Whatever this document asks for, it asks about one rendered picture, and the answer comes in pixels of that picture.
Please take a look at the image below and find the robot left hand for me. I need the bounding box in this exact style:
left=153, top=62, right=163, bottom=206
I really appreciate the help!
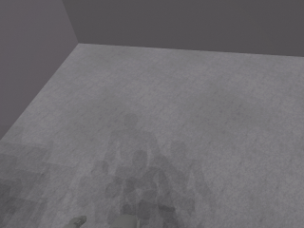
left=64, top=215, right=87, bottom=228

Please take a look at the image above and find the robot left thigh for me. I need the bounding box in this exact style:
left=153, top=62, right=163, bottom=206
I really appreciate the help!
left=109, top=214, right=141, bottom=228

